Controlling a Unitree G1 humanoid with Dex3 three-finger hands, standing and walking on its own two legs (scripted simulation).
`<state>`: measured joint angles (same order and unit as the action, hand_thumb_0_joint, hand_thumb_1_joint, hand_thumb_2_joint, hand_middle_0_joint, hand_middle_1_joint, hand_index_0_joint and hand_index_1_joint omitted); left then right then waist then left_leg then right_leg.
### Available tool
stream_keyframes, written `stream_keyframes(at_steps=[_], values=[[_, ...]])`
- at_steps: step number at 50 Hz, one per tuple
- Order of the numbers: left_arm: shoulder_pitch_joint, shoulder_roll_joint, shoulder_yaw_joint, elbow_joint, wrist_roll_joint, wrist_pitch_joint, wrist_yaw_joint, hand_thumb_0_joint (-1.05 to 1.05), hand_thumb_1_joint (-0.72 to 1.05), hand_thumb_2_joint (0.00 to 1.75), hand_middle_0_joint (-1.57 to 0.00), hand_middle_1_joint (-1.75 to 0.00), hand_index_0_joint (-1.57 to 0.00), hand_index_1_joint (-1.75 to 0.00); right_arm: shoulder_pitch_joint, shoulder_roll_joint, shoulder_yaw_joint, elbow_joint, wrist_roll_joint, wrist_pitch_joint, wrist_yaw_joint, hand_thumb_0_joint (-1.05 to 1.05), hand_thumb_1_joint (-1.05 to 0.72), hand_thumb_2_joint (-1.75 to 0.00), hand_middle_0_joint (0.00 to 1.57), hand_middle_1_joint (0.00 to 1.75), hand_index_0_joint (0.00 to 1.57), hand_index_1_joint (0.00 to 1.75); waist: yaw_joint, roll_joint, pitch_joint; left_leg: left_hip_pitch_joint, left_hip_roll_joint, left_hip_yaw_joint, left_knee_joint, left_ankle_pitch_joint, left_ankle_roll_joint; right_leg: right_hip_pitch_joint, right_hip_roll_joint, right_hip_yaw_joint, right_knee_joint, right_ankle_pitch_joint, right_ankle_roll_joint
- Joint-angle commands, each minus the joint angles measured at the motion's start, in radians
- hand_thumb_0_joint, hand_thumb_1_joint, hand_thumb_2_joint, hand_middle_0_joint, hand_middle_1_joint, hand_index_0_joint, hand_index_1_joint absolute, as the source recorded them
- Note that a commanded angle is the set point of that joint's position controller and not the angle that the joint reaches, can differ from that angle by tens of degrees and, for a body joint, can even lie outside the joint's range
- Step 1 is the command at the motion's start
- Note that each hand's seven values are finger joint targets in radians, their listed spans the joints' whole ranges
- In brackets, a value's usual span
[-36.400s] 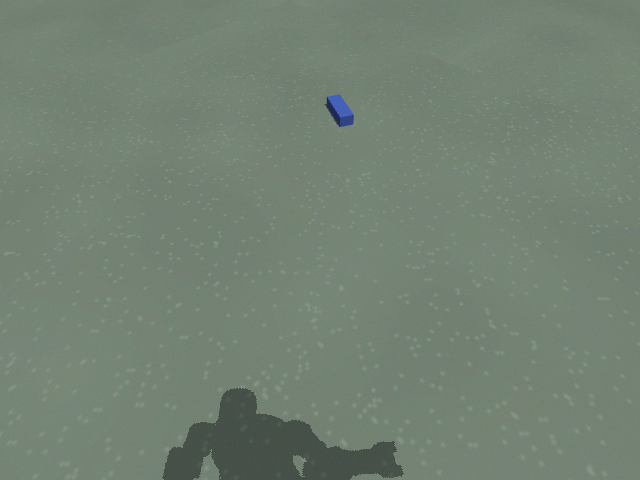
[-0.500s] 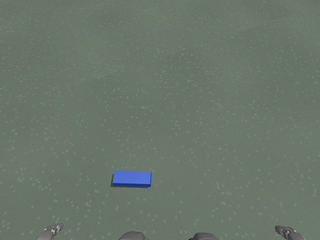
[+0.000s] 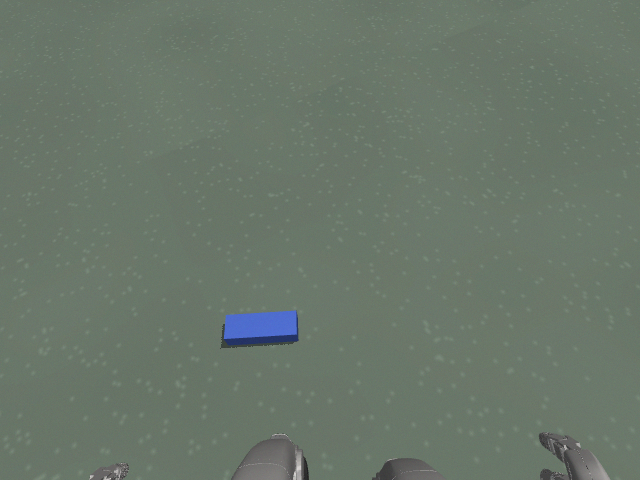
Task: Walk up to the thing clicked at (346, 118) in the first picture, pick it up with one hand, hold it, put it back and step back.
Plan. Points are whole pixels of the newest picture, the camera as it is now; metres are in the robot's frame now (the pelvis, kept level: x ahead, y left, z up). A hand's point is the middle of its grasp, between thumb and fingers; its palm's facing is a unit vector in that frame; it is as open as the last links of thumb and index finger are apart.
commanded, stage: step back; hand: left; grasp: from above
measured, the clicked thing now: (262, 328) +0.57 +0.22 -0.72
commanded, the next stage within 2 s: none
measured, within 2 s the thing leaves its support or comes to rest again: neither
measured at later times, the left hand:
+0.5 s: hand out of the picture -0.04 +0.28 -0.14, palm faces +0.04 -0.93 -0.38, open 7.4 cm
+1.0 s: hand out of the picture -0.21 +0.24 -0.12, palm faces +0.06 -0.89 -0.45, open 7.4 cm
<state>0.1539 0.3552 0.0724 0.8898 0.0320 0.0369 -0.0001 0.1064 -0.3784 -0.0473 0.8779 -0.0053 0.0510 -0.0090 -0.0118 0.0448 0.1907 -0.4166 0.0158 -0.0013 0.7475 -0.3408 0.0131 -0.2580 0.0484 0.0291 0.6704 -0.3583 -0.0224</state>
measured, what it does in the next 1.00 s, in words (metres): walks backwards: left foot, then right foot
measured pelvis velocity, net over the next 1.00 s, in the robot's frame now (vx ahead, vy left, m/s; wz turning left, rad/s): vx -0.31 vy -0.04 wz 0.09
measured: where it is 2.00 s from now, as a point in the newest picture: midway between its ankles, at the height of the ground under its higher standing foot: outside the picture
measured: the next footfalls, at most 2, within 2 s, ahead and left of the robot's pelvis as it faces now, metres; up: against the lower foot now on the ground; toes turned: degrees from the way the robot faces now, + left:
left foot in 0.28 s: -0.07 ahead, +0.12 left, +0.00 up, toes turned +1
right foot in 0.66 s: -0.19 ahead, -0.14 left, +0.00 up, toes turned +2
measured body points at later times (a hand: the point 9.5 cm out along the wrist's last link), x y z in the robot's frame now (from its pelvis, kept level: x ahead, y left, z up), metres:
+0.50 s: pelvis -0.14 +0.00 +0.01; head -0.08 +0.03 +0.46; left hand -0.04 +0.33 -0.11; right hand -0.03 -0.30 -0.09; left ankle -0.11 +0.12 -0.72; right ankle -0.16 -0.14 -0.64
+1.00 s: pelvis -0.31 -0.04 +0.00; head -0.25 -0.05 +0.45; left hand -0.21 +0.29 -0.09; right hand -0.20 -0.35 -0.13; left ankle -0.35 +0.09 -0.70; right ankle -0.23 -0.15 -0.72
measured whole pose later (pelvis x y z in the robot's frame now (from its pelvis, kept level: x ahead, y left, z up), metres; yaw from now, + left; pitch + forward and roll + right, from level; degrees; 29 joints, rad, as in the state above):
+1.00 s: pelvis -0.31 -0.04 +0.00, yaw +5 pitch -2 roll +1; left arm 0.13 0.37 0.06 0.77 0.04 0.03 0.03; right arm 0.19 -0.40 -0.06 0.87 -0.01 0.06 -0.02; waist 0.01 0.02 0.18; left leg -0.30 -0.06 -0.06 0.84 -0.51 -0.02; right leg -0.39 -0.04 -0.03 0.67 -0.24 -0.02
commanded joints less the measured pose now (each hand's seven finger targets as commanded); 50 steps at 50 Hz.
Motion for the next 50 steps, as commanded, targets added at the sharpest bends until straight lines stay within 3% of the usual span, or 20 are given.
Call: stream_keyframes(at_steps=[1,3,5,10,13,14,15,16,18,20,26,31,32,33,34,35,36,38,46,50], values=[[-0.072,0.289,0.083,-0.142,-0.014,-0.034,0.024,0.00,0.90,0.90,-0.20,-0.30,-0.20,-0.30,0.039,-0.209,-0.057,-0.058,0.007,-0.010,-0.015,0.00,-0.90,-0.90,0.20,0.30,0.20,0.30,0.004,-0.160,-0.112,0.001,-0.129,-0.194,0.472,-0.192,-0.015,-0.144,-0.369,0.392,-0.337,0.334,-0.265],[-0.110,0.256,0.076,-0.157,-0.002,-0.031,0.029,0.00,0.90,0.90,-0.20,-0.30,-0.20,-0.30,0.080,-0.196,-0.051,-0.042,0.018,-0.020,-0.018,0.00,-0.90,-0.90,0.20,0.30,0.20,0.30,-0.017,-0.173,-0.136,-0.027,-0.153,-0.162,0.476,-0.132,-0.020,-0.075,-0.277,0.241,-0.287,0.402,-0.198],[-0.090,0.240,0.075,-0.174,0.002,-0.030,0.030,0.00,0.90,0.90,-0.20,-0.30,-0.20,-0.30,0.107,-0.202,-0.046,-0.044,0.012,-0.024,-0.020,0.00,-0.90,-0.90,0.20,0.30,0.20,0.30,0.007,-0.173,-0.181,-0.034,-0.135,-0.140,0.422,-0.150,-0.031,0.036,-0.261,0.198,-0.245,0.465,-0.190],[0.002,0.247,0.069,-0.175,0.003,-0.019,0.038,0.00,0.90,0.90,-0.20,-0.30,-0.20,-0.30,0.084,-0.180,-0.041,-0.078,-0.002,-0.032,-0.019,0.00,-0.90,-0.90,0.20,0.30,0.20,0.30,0.052,-0.238,-0.242,-0.005,-0.045,-0.075,-0.009,-0.183,-0.019,0.235,-0.298,0.223,-0.161,0.578,-0.191],[-0.033,0.262,0.059,-0.191,-0.016,0.000,0.025,0.00,0.90,0.90,-0.20,-0.30,-0.20,-0.30,0.178,-0.174,-0.054,-0.035,-0.017,-0.044,-0.011,0.00,-0.90,-0.90,0.20,0.30,0.20,0.30,-0.007,-0.200,-0.263,0.196,-0.049,0.003,-0.350,0.121,0.001,0.108,-0.248,0.168,-0.069,0.487,-0.124],[-0.016,0.225,0.048,-0.200,-0.018,0.006,0.022,0.00,0.90,0.90,-0.20,-0.30,-0.20,-0.30,0.161,-0.219,-0.070,-0.046,-0.031,-0.049,-0.011,0.00,-0.90,-0.90,0.20,0.30,0.20,0.30,0.005,-0.098,-0.255,0.263,0.049,-0.156,-0.374,0.174,0.031,-0.022,-0.185,0.146,-0.016,0.311,-0.066],[-0.008,0.186,0.040,-0.205,-0.023,0.004,0.021,0.00,0.90,0.90,-0.20,-0.30,-0.20,-0.30,0.127,-0.318,-0.091,-0.062,-0.042,-0.050,-0.005,0.00,-0.90,-0.90,0.20,0.30,0.20,0.30,0.005,0.150,-0.238,0.315,0.274,-0.455,-0.417,0.289,0.133,-0.221,-0.016,0.049,0.158,-0.014,-0.008],[-0.089,0.229,0.065,-0.210,-0.016,0.002,0.038,0.00,0.90,0.90,-0.20,-0.30,-0.20,-0.30,0.092,-0.385,-0.101,-0.081,-0.033,-0.048,0.000,0.00,-0.90,-0.90,0.20,0.30,0.20,0.30,-0.052,0.202,-0.202,0.132,0.391,-0.550,-0.436,0.425,0.277,-0.181,0.046,0.102,0.367,-0.309,0.015],[-0.057,0.218,0.065,-0.180,-0.022,0.007,0.041,0.00,0.90,0.90,-0.20,-0.30,-0.20,-0.30,0.018,-0.284,-0.072,-0.085,-0.032,-0.056,-0.010,0.00,-0.90,-0.90,0.20,0.30,0.20,0.30,0.010,0.037,-0.192,0.170,0.292,-0.350,-0.363,0.551,0.234,-0.216,0.063,0.201,0.556,-0.221,-0.004],[0.006,0.223,0.070,-0.149,-0.028,0.005,0.036,0.00,0.90,0.90,-0.20,-0.30,-0.20,-0.30,-0.016,-0.250,-0.063,-0.099,-0.031,-0.056,-0.020,0.00,-0.90,-0.90,0.20,0.30,0.20,0.30,0.039,0.072,-0.184,0.194,0.241,-0.253,-0.329,0.549,0.204,-0.241,0.062,0.174,0.606,-0.155,0.005],[0.004,0.200,0.064,-0.158,-0.016,-0.005,0.023,0.00,0.90,0.90,-0.20,-0.30,-0.20,-0.30,0.071,-0.243,-0.069,-0.111,-0.022,-0.049,-0.024,0.00,-0.90,-0.90,0.20,0.30,0.20,0.30,-0.023,0.109,-0.219,0.360,0.255,-0.236,-0.262,0.624,0.259,-0.224,0.019,0.088,0.365,-0.180,0.060],[0.122,0.189,0.066,-0.097,-0.013,-0.014,0.010,0.00,0.90,0.90,-0.20,-0.30,-0.20,-0.30,0.010,-0.276,-0.076,-0.141,-0.019,-0.025,-0.016,0.00,-0.90,-0.90,0.20,0.30,0.20,0.30,0.023,0.168,-0.296,0.250,0.211,-0.199,-0.206,0.449,0.175,0.037,-0.023,-0.018,-0.126,0.013,0.013],[0.167,0.196,0.068,-0.072,-0.008,-0.019,0.010,0.00,0.90,0.90,-0.20,-0.30,-0.20,-0.30,-0.003,-0.275,-0.075,-0.142,-0.011,-0.017,-0.015,0.00,-0.90,-0.90,0.20,0.30,0.20,0.30,0.040,0.149,-0.303,0.185,0.185,-0.183,-0.179,0.384,0.139,0.117,-0.017,-0.034,-0.229,0.096,-0.005],[0.184,0.232,0.076,-0.071,0.006,-0.025,0.011,0.00,0.90,0.90,-0.20,-0.30,-0.20,-0.30,-0.004,-0.243,-0.064,-0.147,-0.005,-0.013,-0.013,0.00,-0.90,-0.90,0.20,0.30,0.20,0.30,0.044,0.061,-0.279,0.045,0.132,-0.167,-0.116,0.219,0.083,0.167,-0.076,0.088,-0.248,0.111,-0.027],[0.159,0.330,0.101,-0.090,0.010,-0.029,0.010,0.00,0.90,0.90,-0.20,-0.30,-0.20,-0.30,-0.010,-0.172,-0.049,-0.166,0.004,-0.015,-0.013,0.00,-0.90,-0.90,0.20,0.30,0.20,0.30,0.042,-0.222,-0.225,-0.157,-0.059,-0.090,0.078,-0.099,0.005,0.152,-0.289,0.395,-0.306,0.134,-0.112],[0.081,0.417,0.115,-0.133,0.013,-0.027,0.012,0.00,0.90,0.90,-0.20,-0.30,-0.20,-0.30,-0.048,-0.189,-0.059,-0.165,0.001,-0.010,-0.033,0.00,-0.90,-0.90,0.20,0.30,0.20,0.30,0.087,-0.338,-0.184,-0.104,-0.111,-0.141,0.330,-0.293,-0.019,-0.086,-0.474,0.564,-0.360,0.224,-0.279],[0.024,0.374,0.102,-0.154,0.004,-0.033,0.017,0.00,0.90,0.90,-0.20,-0.30,-0.20,-0.30,-0.033,-0.222,-0.066,-0.147,0.001,-0.008,-0.033,0.00,-0.90,-0.90,0.20,0.30,0.20,0.30,0.052,-0.260,-0.146,-0.071,-0.095,-0.209,0.456,-0.252,-0.023,-0.160,-0.463,0.526,-0.361,0.250,-0.285],[-0.085,0.278,0.076,-0.169,0.003,-0.035,0.027,0.00,0.90,0.90,-0.20,-0.30,-0.20,-0.30,0.056,-0.205,-0.058,-0.101,0.015,-0.015,-0.029,0.00,-0.90,-0.90,0.20,0.30,0.20,0.30,-0.021,-0.141,-0.155,-0.082,-0.144,-0.199,0.486,-0.145,-0.011,-0.072,-0.288,0.230,-0.239,0.458,-0.179],[0.054,0.266,0.072,-0.173,0.009,-0.020,0.048,0.00,0.90,0.90,-0.20,-0.30,-0.20,-0.30,0.038,-0.179,-0.047,-0.115,-0.010,-0.023,-0.024,0.00,-0.90,-0.90,0.20,0.30,0.20,0.30,0.084,-0.235,-0.216,-0.064,-0.079,-0.079,0.140,-0.210,-0.035,0.201,-0.316,0.222,-0.166,0.599,-0.200],[-0.036,0.287,0.066,-0.199,-0.008,-0.006,0.040,0.00,0.90,0.90,-0.20,-0.30,-0.20,-0.30,0.175,-0.183,-0.058,-0.060,-0.014,-0.024,-0.013,0.00,-0.90,-0.90,0.20,0.30,0.20,0.30,0.008,-0.245,-0.284,0.155,-0.048,-0.002,-0.196,-0.049,0.001,0.106,-0.313,0.215,-0.123,0.468,-0.152]])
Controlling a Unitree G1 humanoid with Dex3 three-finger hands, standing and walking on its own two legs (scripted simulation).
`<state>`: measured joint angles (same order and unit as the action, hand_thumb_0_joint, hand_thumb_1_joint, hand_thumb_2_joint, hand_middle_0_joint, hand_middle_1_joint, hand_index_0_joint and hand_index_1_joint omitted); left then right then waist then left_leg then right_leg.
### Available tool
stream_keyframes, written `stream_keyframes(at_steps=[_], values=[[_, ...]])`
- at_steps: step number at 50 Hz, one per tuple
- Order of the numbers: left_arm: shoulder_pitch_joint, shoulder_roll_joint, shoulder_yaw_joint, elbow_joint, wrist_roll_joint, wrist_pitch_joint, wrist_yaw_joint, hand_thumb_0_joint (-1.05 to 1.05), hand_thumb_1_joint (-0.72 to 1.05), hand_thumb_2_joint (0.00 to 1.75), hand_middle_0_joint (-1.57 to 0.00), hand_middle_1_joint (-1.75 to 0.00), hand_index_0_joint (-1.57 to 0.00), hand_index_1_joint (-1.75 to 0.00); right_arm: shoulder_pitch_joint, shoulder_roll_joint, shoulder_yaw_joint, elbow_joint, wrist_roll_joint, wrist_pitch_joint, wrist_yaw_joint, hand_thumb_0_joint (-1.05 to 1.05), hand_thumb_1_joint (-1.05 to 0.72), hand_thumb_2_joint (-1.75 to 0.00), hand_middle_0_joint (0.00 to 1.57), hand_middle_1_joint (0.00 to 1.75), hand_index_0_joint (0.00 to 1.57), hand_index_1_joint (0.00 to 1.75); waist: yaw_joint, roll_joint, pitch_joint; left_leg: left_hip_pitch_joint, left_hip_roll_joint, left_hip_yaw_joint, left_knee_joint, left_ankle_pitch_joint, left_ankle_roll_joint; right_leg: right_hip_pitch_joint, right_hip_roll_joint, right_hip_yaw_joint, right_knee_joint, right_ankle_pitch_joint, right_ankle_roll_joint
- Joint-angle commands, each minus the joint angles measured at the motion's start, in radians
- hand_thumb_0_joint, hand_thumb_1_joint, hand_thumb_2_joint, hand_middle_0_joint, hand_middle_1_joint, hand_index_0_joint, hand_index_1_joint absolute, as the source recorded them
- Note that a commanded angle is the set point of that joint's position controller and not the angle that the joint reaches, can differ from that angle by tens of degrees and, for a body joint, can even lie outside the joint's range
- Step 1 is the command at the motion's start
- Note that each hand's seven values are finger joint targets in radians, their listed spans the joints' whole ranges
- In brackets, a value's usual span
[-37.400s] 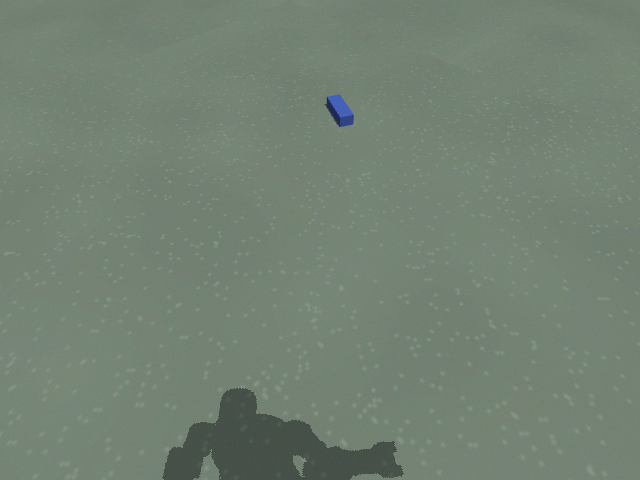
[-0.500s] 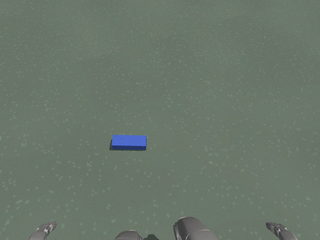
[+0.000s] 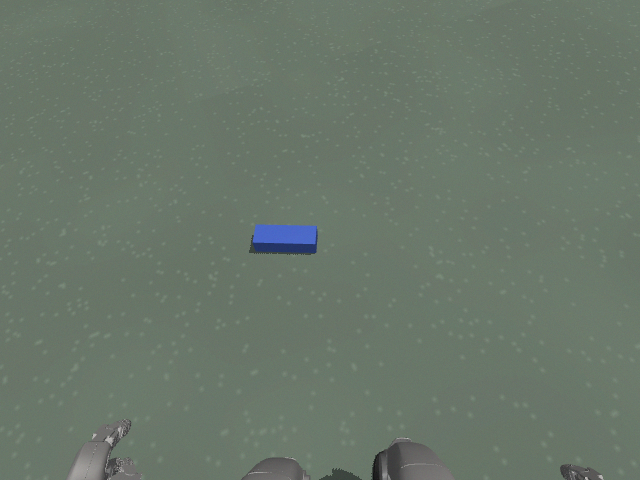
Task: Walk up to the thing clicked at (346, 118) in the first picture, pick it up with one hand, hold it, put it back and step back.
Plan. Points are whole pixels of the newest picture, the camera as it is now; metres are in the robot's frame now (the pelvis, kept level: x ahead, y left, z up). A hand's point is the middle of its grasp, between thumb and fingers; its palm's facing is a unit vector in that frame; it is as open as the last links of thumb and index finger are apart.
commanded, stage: step back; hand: left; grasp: from above
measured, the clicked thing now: (285, 238) +0.91 +0.18 -0.72
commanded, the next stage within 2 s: stand in 1.54 s
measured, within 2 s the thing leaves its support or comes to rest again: neither
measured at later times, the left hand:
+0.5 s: hand out of the picture -0.13 +0.26 -0.13, palm faces -0.07 -0.90 -0.43, open 7.4 cm
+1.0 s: hand out of the picture -0.13 +0.27 -0.14, palm faces -0.03 -0.92 -0.40, open 7.4 cm
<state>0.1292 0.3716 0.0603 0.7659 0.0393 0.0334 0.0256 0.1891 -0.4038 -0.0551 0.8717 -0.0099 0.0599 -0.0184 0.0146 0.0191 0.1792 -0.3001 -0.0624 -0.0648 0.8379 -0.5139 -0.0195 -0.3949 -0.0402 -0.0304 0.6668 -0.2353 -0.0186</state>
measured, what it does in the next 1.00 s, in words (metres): walks backwards: left foot, then right foot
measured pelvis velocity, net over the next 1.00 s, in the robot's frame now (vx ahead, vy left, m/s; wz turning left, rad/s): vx -0.20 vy -0.01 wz -0.03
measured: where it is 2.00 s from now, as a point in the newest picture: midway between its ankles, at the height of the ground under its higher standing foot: outside the picture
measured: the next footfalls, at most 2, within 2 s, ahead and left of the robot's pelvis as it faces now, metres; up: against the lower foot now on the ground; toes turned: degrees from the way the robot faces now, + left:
left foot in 0.04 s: +0.00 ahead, +0.12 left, +0.00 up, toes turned -2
right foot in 0.38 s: -0.14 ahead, -0.12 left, +0.00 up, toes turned -2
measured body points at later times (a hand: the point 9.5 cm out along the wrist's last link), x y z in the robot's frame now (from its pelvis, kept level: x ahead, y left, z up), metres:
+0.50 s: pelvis -0.18 -0.01 +0.01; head -0.15 -0.04 +0.45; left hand -0.13 +0.30 -0.10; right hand -0.08 -0.33 -0.12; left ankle -0.09 +0.13 -0.68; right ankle -0.20 -0.12 -0.72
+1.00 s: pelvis -0.20 -0.01 +0.01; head -0.20 -0.01 +0.46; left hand -0.13 +0.31 -0.11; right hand -0.16 -0.33 -0.12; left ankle -0.20 +0.13 -0.72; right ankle -0.18 -0.12 -0.72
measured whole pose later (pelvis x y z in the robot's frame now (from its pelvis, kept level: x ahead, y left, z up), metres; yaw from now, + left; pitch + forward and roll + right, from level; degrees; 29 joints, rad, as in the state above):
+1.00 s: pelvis -0.20 -0.01 +0.01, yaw -1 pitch -3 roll +0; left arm 0.23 0.40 0.07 0.98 0.04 -0.03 -0.02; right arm 0.24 -0.38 -0.06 0.96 -0.03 0.00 0.03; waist -0.01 0.01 0.06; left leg -0.24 0.03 -0.03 0.62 -0.34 -0.01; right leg -0.27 0.01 -0.03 0.60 -0.31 -0.03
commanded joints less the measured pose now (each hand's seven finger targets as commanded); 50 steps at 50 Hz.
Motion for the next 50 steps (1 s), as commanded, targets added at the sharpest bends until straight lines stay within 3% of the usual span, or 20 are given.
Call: stream_keyframes(at_steps=[1,3,4,7,12,18,20,21,24,31,35,36,37,38,39,41,45,48,49,50], values=[[-0.007,0.255,0.066,-0.076,-0.020,0.005,0.011,0.00,0.90,0.90,-0.20,-0.30,-0.20,-0.30,0.111,-0.166,-0.056,-0.040,-0.013,-0.035,-0.003,0.00,-0.90,-0.90,0.20,0.30,0.20,0.30,-0.032,-0.166,-0.268,0.101,0.041,0.048,-0.410,0.247,0.051,0.182,-0.188,0.245,-0.076,0.260,-0.111],[-0.016,0.192,0.046,-0.092,-0.029,0.002,0.015,0.00,0.90,0.90,-0.20,-0.30,-0.20,-0.30,0.008,-0.334,-0.086,-0.079,-0.031,-0.032,0.010,0.00,-0.90,-0.90,0.20,0.30,0.20,0.30,-0.033,0.247,-0.217,0.106,0.416,-0.436,-0.529,0.388,0.244,-0.126,0.101,0.018,0.229,-0.308,0.009],[-0.080,0.237,0.076,-0.083,-0.013,0.004,0.027,0.00,0.90,0.90,-0.20,-0.30,-0.20,-0.30,-0.010,-0.364,-0.097,-0.092,-0.031,-0.035,0.013,0.00,-0.90,-0.90,0.20,0.30,0.20,0.30,-0.080,0.217,-0.186,-0.060,0.496,-0.518,-0.551,0.436,0.352,-0.054,0.103,0.156,0.460,-0.441,0.018],[0.035,0.208,0.072,-0.009,-0.039,0.014,0.021,0.00,0.90,0.90,-0.20,-0.30,-0.20,-0.30,-0.132,-0.228,-0.048,-0.100,-0.037,-0.043,-0.005,0.00,-0.90,-0.90,0.20,0.30,0.20,0.30,0.031,0.051,-0.158,-0.030,0.321,-0.186,-0.453,0.623,0.243,-0.079,0.150,0.223,0.666,-0.278,-0.002],[0.056,0.193,0.060,0.010,-0.023,-0.001,0.001,0.00,0.90,0.90,-0.20,-0.30,-0.20,-0.30,-0.088,-0.191,-0.052,-0.111,-0.031,-0.031,0.003,0.00,-0.90,-0.90,0.20,0.30,0.20,0.30,-0.019,0.153,-0.152,0.124,0.286,-0.132,-0.428,0.546,0.270,-0.065,0.102,0.116,0.400,-0.286,0.056],[0.212,0.187,0.056,0.116,-0.013,-0.038,-0.008,0.00,0.90,0.90,-0.20,-0.30,-0.20,-0.30,-0.089,-0.247,-0.065,-0.099,-0.019,-0.003,0.013,0.00,-0.90,-0.90,0.20,0.30,0.20,0.30,0.020,0.159,-0.273,0.074,0.271,-0.105,-0.346,0.255,0.186,0.252,0.079,-0.002,-0.269,-0.118,-0.012],[0.202,0.310,0.096,0.111,0.014,-0.052,-0.005,0.00,0.90,0.90,-0.20,-0.30,-0.20,-0.30,-0.060,-0.127,-0.029,-0.113,-0.012,-0.009,0.016,0.00,-0.90,-0.90,0.20,0.30,0.20,0.30,0.015,-0.193,-0.196,-0.318,0.043,-0.004,-0.049,0.019,0.049,0.340,-0.188,0.479,-0.354,-0.237,-0.092],[0.110,0.403,0.109,0.068,0.015,-0.048,-0.001,0.00,0.90,0.90,-0.20,-0.30,-0.20,-0.30,-0.154,-0.153,-0.046,-0.126,-0.015,-0.007,-0.004,0.00,-0.90,-0.90,0.20,0.30,0.20,0.30,0.076,-0.247,-0.137,-0.224,0.022,-0.123,0.101,-0.082,0.012,0.008,-0.396,0.645,-0.436,-0.331,-0.253],[-0.036,0.291,0.079,0.046,0.005,-0.063,0.007,0.00,0.90,0.90,-0.20,-0.30,-0.20,-0.30,-0.064,-0.178,-0.053,-0.053,-0.001,-0.019,0.001,0.00,-0.90,-0.90,0.20,0.30,0.20,0.30,-0.030,-0.093,-0.080,-0.206,-0.024,-0.136,0.270,0.105,0.006,0.025,-0.209,0.315,-0.328,-0.073,-0.160],[0.119,0.289,0.093,0.087,0.010,-0.074,-0.010,0.00,0.90,0.90,-0.20,-0.30,-0.20,-0.30,-0.108,-0.160,-0.041,-0.037,-0.028,-0.060,0.030,0.00,-0.90,-0.90,0.20,0.30,0.20,0.30,0.078,-0.200,-0.101,-0.191,0.051,0.000,-0.122,-0.004,-0.008,0.258,-0.215,0.313,-0.336,-0.359,-0.169],[0.061,0.269,0.062,0.078,0.003,-0.052,-0.021,0.00,0.90,0.90,-0.20,-0.30,-0.20,-0.30,0.024,-0.159,-0.058,0.043,-0.020,-0.081,0.031,0.00,-0.90,-0.90,0.20,0.30,0.20,0.30,-0.003,-0.159,-0.115,0.167,0.013,0.088,-0.415,0.159,0.036,0.049,-0.156,0.197,-0.248,-0.293,-0.112],[0.069,0.228,0.046,0.078,0.002,-0.048,-0.023,0.00,0.90,0.90,-0.20,-0.30,-0.20,-0.30,0.063,-0.181,-0.071,0.057,-0.025,-0.087,0.028,0.00,-0.90,-0.90,0.20,0.30,0.20,0.30,-0.026,-0.082,-0.138,0.276,0.061,-0.014,-0.443,0.127,0.060,-0.054,-0.114,0.142,-0.164,-0.290,-0.083],[0.012,0.184,0.035,0.070,-0.017,-0.052,-0.027,0.00,0.90,0.90,-0.20,-0.30,-0.20,-0.30,0.087,-0.252,-0.082,0.059,-0.029,-0.090,0.026,0.00,-0.90,-0.90,0.20,0.30,0.20,0.30,-0.052,0.114,-0.142,0.240,0.249,-0.374,-0.546,-0.182,0.144,-0.172,0.000,0.053,-0.005,-0.347,-0.013],[-0.026,0.240,0.058,0.076,-0.018,-0.052,-0.022,0.00,0.90,0.90,-0.20,-0.30,-0.20,-0.30,0.091,-0.317,-0.095,0.052,-0.025,-0.090,0.028,0.00,-0.90,-0.90,0.20,0.30,0.20,0.30,-0.071,0.132,-0.106,0.089,0.386,-0.523,-0.645,-0.395,0.258,-0.126,0.032,0.020,0.205,-0.345,-0.007],[-0.009,0.239,0.055,0.077,-0.017,-0.054,-0.026,0.00,0.90,0.90,-0.20,-0.30,-0.20,-0.30,0.049,-0.287,-0.085,0.036,-0.030,-0.102,0.026,0.00,-0.90,-0.90,0.20,0.30,0.20,0.30,-0.045,0.072,-0.069,0.077,0.384,-0.504,-0.644,-0.300,0.269,-0.140,0.009,0.096,0.262,-0.296,-0.010],[0.032,0.220,0.051,0.099,-0.021,-0.066,-0.031,0.00,0.90,0.90,-0.20,-0.30,-0.20,-0.30,0.016,-0.241,-0.067,0.029,-0.030,-0.111,0.020,0.00,-0.90,-0.90,0.20,0.30,0.20,0.30,-0.017,0.072,-0.075,0.119,0.325,-0.373,-0.584,-0.075,0.233,-0.140,-0.013,0.099,0.226,-0.252,-0.011],[0.077,0.214,0.059,0.136,-0.016,-0.074,-0.043,0.00,0.90,0.90,-0.20,-0.30,-0.20,-0.30,-0.002,-0.245,-0.072,0.018,-0.036,-0.097,0.029,0.00,-0.90,-0.90,0.20,0.30,0.20,0.30,-0.027,0.175,-0.090,0.011,0.280,-0.239,-0.557,-0.044,0.210,0.047,0.026,0.013,0.052,-0.243,0.004],[0.178,0.193,0.065,0.181,-0.008,-0.083,-0.030,0.00,0.90,0.90,-0.20,-0.30,-0.20,-0.30,-0.056,-0.211,-0.061,0.002,-0.023,-0.076,0.032,0.00,-0.90,-0.90,0.20,0.30,0.20,0.30,0.047,0.132,-0.131,-0.114,0.218,-0.124,-0.392,-0.021,0.144,0.303,0.068,-0.032,-0.180,-0.077,-0.011],[0.193,0.216,0.070,0.189,0.000,-0.092,-0.021,0.00,0.90,0.90,-0.20,-0.30,-0.20,-0.30,-0.029,-0.147,-0.040,0.001,-0.018,-0.071,0.028,0.00,-0.90,-0.90,0.20,0.30,0.20,0.30,0.054,0.025,-0.152,-0.197,0.169,-0.077,-0.263,0.005,0.107,0.412,0.044,0.045,-0.249,-0.095,-0.015],[0.216,0.298,0.091,0.185,0.013,-0.099,-0.012,0.00,0.90,0.90,-0.20,-0.30,-0.20,-0.30,-0.047,-0.084,-0.022,-0.027,-0.010,-0.074,0.025,0.00,-0.90,-0.90,0.20,0.30,0.20,0.30,0.075,-0.202,-0.145,-0.386,0.019,-0.004,-0.006,-0.036,0.045,0.447,-0.186,0.458,-0.398,-0.327,-0.096]])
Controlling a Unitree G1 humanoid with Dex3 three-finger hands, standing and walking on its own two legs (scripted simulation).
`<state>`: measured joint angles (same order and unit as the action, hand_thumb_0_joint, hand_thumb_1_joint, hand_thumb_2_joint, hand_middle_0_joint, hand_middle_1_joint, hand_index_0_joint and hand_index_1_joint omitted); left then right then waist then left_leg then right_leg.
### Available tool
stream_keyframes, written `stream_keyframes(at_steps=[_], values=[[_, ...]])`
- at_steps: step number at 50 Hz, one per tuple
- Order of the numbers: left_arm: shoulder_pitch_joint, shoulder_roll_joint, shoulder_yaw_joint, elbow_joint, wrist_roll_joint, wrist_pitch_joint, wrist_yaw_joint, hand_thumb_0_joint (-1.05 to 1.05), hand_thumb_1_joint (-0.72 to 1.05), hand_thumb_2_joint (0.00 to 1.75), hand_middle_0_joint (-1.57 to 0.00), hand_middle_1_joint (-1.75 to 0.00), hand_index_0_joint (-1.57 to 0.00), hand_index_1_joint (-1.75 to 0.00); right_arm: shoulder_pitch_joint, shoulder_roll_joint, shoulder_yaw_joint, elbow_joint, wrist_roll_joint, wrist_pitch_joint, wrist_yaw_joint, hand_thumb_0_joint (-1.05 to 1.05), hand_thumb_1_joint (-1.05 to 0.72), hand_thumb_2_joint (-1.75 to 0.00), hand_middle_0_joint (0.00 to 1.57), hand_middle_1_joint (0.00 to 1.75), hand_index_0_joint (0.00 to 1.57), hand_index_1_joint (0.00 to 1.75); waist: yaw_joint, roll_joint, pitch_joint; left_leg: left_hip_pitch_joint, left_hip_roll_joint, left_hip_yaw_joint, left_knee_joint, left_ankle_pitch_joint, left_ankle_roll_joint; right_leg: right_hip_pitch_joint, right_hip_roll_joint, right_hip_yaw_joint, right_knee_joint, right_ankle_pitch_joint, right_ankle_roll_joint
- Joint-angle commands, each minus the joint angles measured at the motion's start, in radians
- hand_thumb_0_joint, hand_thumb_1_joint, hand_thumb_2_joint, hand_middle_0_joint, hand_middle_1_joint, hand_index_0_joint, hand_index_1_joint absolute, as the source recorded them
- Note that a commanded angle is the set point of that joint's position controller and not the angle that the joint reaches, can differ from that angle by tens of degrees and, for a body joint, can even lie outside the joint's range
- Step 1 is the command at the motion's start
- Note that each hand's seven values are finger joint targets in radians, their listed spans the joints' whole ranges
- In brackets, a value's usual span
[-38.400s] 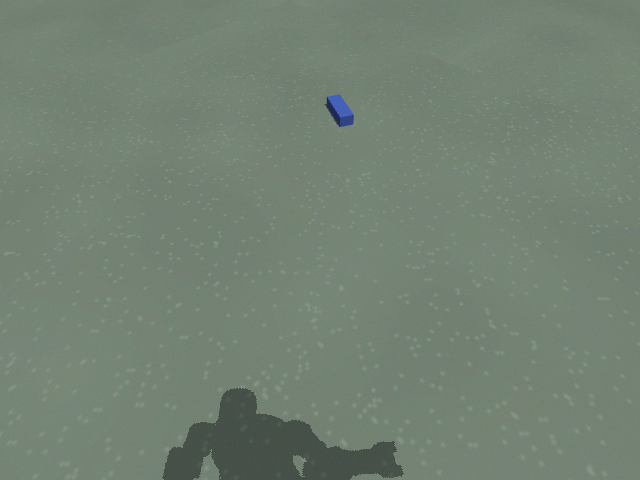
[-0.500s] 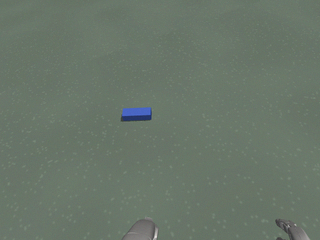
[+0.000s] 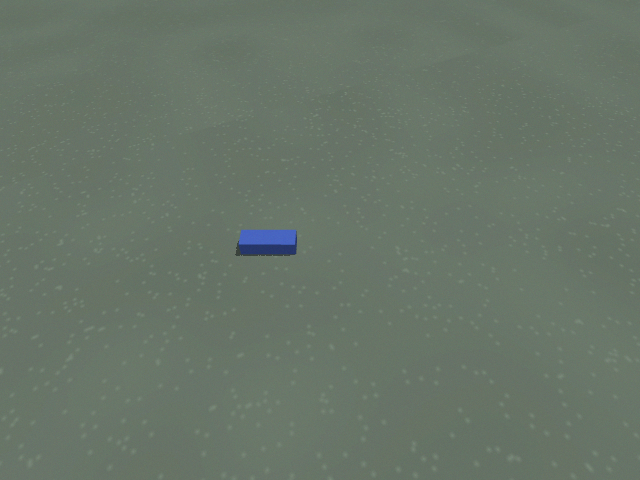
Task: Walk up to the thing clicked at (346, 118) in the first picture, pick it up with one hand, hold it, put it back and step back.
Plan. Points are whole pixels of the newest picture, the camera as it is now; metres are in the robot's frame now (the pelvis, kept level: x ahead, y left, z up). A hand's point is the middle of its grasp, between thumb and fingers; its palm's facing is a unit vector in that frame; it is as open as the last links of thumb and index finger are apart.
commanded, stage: step back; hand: left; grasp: from above
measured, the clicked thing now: (268, 241) +1.10 +0.22 -0.73
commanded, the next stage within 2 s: stand in 0.54 s
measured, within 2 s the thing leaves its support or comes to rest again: neither
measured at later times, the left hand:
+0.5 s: hand out of the picture +0.11 +0.29 -0.15, palm faces +0.01 -0.93 -0.38, open 7.4 cm
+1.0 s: hand out of the picture +0.14 +0.27 -0.14, palm faces -0.04 -0.94 -0.34, open 7.4 cm
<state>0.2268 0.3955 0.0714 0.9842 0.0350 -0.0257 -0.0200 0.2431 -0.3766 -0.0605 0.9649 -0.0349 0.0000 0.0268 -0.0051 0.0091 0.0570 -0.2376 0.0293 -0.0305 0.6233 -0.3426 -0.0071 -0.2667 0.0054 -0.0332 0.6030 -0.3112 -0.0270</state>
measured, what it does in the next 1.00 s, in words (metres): steps on the spot: left foot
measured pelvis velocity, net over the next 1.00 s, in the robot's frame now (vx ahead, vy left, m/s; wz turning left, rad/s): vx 0.05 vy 0.02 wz -0.01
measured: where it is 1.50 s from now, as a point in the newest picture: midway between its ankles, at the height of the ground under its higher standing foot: outside the picture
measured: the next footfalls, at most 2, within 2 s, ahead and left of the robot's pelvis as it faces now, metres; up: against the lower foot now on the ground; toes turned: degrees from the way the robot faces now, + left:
left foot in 0.28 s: +0.13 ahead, +0.15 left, +0.00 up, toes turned +2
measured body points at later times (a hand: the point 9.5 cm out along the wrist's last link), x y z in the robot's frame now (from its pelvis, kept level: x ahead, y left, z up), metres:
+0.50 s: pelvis +0.05 +0.02 +0.00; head +0.08 +0.02 +0.45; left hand +0.11 +0.34 -0.12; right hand +0.18 -0.27 -0.12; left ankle +0.09 +0.15 -0.73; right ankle +0.03 -0.11 -0.73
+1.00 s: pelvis +0.05 +0.02 +0.02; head +0.06 +0.02 +0.47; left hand +0.14 +0.32 -0.11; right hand +0.12 -0.29 -0.11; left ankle +0.09 +0.15 -0.73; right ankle +0.03 -0.11 -0.73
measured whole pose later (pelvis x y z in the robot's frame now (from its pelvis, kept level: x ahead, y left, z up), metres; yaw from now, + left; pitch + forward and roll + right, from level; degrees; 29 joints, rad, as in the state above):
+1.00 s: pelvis +0.05 +0.02 +0.02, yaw +0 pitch -2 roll +0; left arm 0.09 0.35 0.00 1.14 0.01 -0.03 -0.01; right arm 0.09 -0.35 -0.02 1.17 0.00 -0.01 0.02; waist -0.01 -0.01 0.06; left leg -0.16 0.03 0.03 0.33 -0.12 -0.02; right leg -0.06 -0.01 0.00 0.32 -0.22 0.01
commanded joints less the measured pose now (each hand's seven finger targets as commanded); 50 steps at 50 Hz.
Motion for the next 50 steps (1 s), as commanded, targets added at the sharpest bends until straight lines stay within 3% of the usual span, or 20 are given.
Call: stream_keyframes(at_steps=[1,2,4,7,9,11,13,14,15,16,17,19,21,23,26,27,30,37,41,50], values=[[0.079,0.334,0.087,-0.056,0.012,-0.041,0.033,0.00,0.90,0.90,-0.20,-0.30,-0.20,-0.30,-0.128,-0.170,-0.033,-0.114,0.004,-0.009,-0.034,0.00,-0.90,-0.90,0.20,0.30,0.20,0.30,0.092,-0.149,0.048,-0.404,-0.056,-0.088,0.327,-0.242,0.021,0.119,-0.407,0.633,-0.418,-0.416,-0.187],[0.012,0.325,0.086,-0.086,0.004,-0.045,0.032,0.00,0.90,0.90,-0.20,-0.30,-0.20,-0.30,-0.087,-0.212,-0.047,-0.096,0.009,-0.014,-0.035,0.00,-0.90,-0.90,0.20,0.30,0.20,0.30,0.062,-0.077,0.083,-0.375,-0.030,-0.134,0.374,-0.202,0.022,0.068,-0.431,0.621,-0.405,-0.364,-0.237],[-0.022,0.266,0.071,-0.092,-0.005,-0.054,0.036,0.00,0.90,0.90,-0.20,-0.30,-0.20,-0.30,-0.042,-0.205,-0.046,-0.063,0.014,-0.023,-0.030,0.00,-0.90,-0.90,0.20,0.30,0.20,0.30,0.034,-0.043,0.071,-0.356,-0.003,-0.132,0.353,-0.119,0.021,0.101,-0.339,0.431,-0.340,-0.107,-0.193],[-0.047,0.242,0.055,-0.089,-0.007,-0.057,0.034,0.00,0.90,0.90,-0.20,-0.30,-0.20,-0.30,-0.009,-0.176,-0.038,-0.038,0.010,-0.026,-0.022,0.00,-0.90,-0.90,0.20,0.30,0.20,0.30,0.025,-0.101,-0.001,-0.196,-0.004,-0.067,0.212,-0.081,0.002,0.057,-0.270,0.233,-0.243,0.226,-0.152],[-0.041,0.231,0.045,-0.083,-0.012,-0.051,0.036,0.00,0.90,0.90,-0.20,-0.30,-0.20,-0.30,-0.039,-0.150,-0.028,-0.042,0.011,-0.024,-0.022,0.00,-0.90,-0.90,0.20,0.30,0.20,0.30,0.032,-0.164,-0.032,-0.121,-0.008,0.008,0.087,-0.052,0.007,0.074,-0.247,0.160,-0.173,0.481,-0.131],[-0.068,0.233,0.033,-0.089,-0.023,-0.038,0.038,0.00,0.90,0.90,-0.20,-0.30,-0.20,-0.30,-0.052,-0.144,-0.029,-0.034,0.012,-0.026,-0.027,0.00,-0.90,-0.90,0.20,0.30,0.20,0.30,0.015,-0.166,-0.052,-0.020,-0.018,0.062,-0.031,0.062,0.012,0.039,-0.229,0.121,-0.096,0.588,-0.111],[-0.077,0.212,0.018,-0.099,-0.027,-0.024,0.040,0.00,0.90,0.90,-0.20,-0.30,-0.20,-0.30,-0.038,-0.166,-0.038,-0.015,0.010,-0.029,-0.034,0.00,-0.90,-0.90,0.20,0.30,0.20,0.30,-0.004,-0.099,-0.080,0.092,-0.004,0.027,-0.131,0.311,0.041,-0.008,-0.182,0.096,-0.010,0.507,-0.054],[-0.067,0.186,0.011,-0.106,-0.033,-0.019,0.041,0.00,0.90,0.90,-0.20,-0.30,-0.20,-0.30,-0.034,-0.206,-0.047,-0.013,0.004,-0.032,-0.040,0.00,-0.90,-0.90,0.20,0.30,0.20,0.30,-0.001,-0.015,-0.120,0.138,0.090,-0.072,-0.139,0.448,0.075,-0.030,-0.133,0.072,0.050,0.417,-0.025],[-0.022,0.169,0.005,-0.090,-0.048,-0.008,0.041,0.00,0.90,0.90,-0.20,-0.30,-0.20,-0.30,-0.103,-0.248,-0.045,-0.039,0.012,-0.034,-0.040,0.00,-0.90,-0.90,0.20,0.30,0.20,0.30,0.033,0.074,-0.146,0.068,0.209,-0.229,-0.168,0.403,0.163,-0.019,-0.045,0.042,0.101,0.141,0.011],[-0.038,0.181,0.010,-0.068,-0.046,0.002,0.045,0.00,0.90,0.90,-0.20,-0.30,-0.20,-0.30,-0.129,-0.272,-0.048,-0.043,0.019,-0.031,-0.039,0.00,-0.90,-0.90,0.20,0.30,0.20,0.30,0.023,0.103,-0.145,-0.014,0.262,-0.264,-0.206,0.314,0.221,0.055,-0.028,0.020,0.115,-0.056,0.006],[-0.050,0.172,0.006,-0.057,-0.039,0.001,0.044,0.00,0.90,0.90,-0.20,-0.30,-0.20,-0.30,-0.151,-0.256,-0.041,-0.031,0.017,-0.029,-0.038,0.00,-0.90,-0.90,0.20,0.30,0.20,0.30,0.028,0.099,-0.139,-0.006,0.259,-0.257,-0.214,0.319,0.210,0.056,-0.023,0.030,0.081,-0.094,0.001],[-0.016,0.172,0.004,-0.020,-0.030,-0.006,0.045,0.00,0.90,0.90,-0.20,-0.30,-0.20,-0.30,-0.203,-0.233,-0.028,-0.027,0.018,-0.020,-0.039,0.00,-0.90,-0.90,0.20,0.30,0.20,0.30,0.049,0.126,-0.122,-0.038,0.214,-0.190,-0.187,0.289,0.149,0.094,-0.048,0.053,-0.028,0.005,-0.010],[-0.029,0.201,0.010,-0.005,-0.028,-0.016,0.040,0.00,0.90,0.90,-0.20,-0.30,-0.20,-0.30,-0.225,-0.195,-0.016,-0.013,0.024,-0.019,-0.038,0.00,-0.90,-0.90,0.20,0.30,0.20,0.30,0.040,0.081,-0.122,-0.027,0.135,-0.100,-0.147,0.280,0.084,0.098,-0.090,0.114,-0.089,0.151,-0.021],[-0.070,0.211,0.009,0.002,-0.030,-0.019,0.038,0.00,0.90,0.90,-0.20,-0.30,-0.20,-0.30,-0.224,-0.183,-0.009,0.009,0.025,-0.020,-0.037,0.00,-0.90,-0.90,0.20,0.30,0.20,0.30,0.022,0.054,-0.112,0.022,0.112,-0.073,-0.149,0.290,0.059,0.071,-0.114,0.142,-0.119,0.229,-0.022],[-0.106,0.200,0.002,0.018,-0.027,-0.020,0.040,0.00,0.90,0.90,-0.20,-0.30,-0.20,-0.30,-0.257,-0.184,-0.011,0.033,0.024,-0.020,-0.033,0.00,-0.90,-0.90,0.20,0.30,0.20,0.30,0.015,0.030,-0.101,0.052,0.117,-0.061,-0.169,0.296,0.061,0.069,-0.110,0.129,-0.156,0.249,-0.017],[-0.105,0.158,-0.026,0.041,-0.033,-0.019,0.030,0.00,0.90,0.90,-0.20,-0.30,-0.20,-0.30,-0.215,-0.179,0.002,0.048,0.030,-0.027,-0.026,0.00,-0.90,-0.90,0.20,0.30,0.20,0.30,-0.002,0.028,-0.135,0.117,0.114,-0.077,-0.211,0.294,0.059,0.076,-0.117,0.134,-0.197,0.203,-0.005],[-0.131,0.170,-0.032,0.053,-0.030,-0.025,0.030,0.00,0.90,0.90,-0.20,-0.30,-0.20,-0.30,-0.242,-0.175,0.003,0.067,0.032,-0.035,-0.023,0.00,-0.90,-0.90,0.20,0.30,0.20,0.30,-0.004,-0.012,-0.145,0.181,0.113,-0.052,-0.204,0.417,0.048,0.102,-0.125,0.124,-0.240,0.325,0.006],[-0.169,0.174,-0.034,0.083,-0.029,-0.024,0.030,0.00,0.90,0.90,-0.20,-0.30,-0.20,-0.30,-0.265,-0.161,0.010,0.099,0.030,-0.033,-0.019,0.00,-0.90,-0.90,0.20,0.30,0.20,0.30,0.000,-0.037,-0.068,0.147,0.104,-0.046,-0.304,0.297,0.026,0.116,-0.134,0.125,-0.333,0.209,0.015],[-0.168,0.177,-0.030,0.089,-0.028,-0.026,0.030,0.00,0.90,0.90,-0.20,-0.30,-0.20,-0.30,-0.263,-0.162,0.009,0.111,0.028,-0.039,-0.021,0.00,-0.90,-0.90,0.20,0.30,0.20,0.30,0.007,-0.011,-0.105,0.164,0.107,-0.037,-0.313,0.340,0.020,0.158,-0.142,0.123,-0.335,0.256,0.015],[-0.176,0.174,-0.027,0.100,-0.026,-0.019,0.027,0.00,0.90,0.90,-0.20,-0.30,-0.20,-0.30,-0.232,-0.176,0.012,0.130,0.030,-0.040,-0.023,0.00,-0.90,-0.90,0.20,0.30,0.20,0.30,-0.001,0.001,-0.091,0.140,0.110,-0.042,-0.342,0.275,0.019,0.159,-0.139,0.120,-0.352,0.192,0.014]])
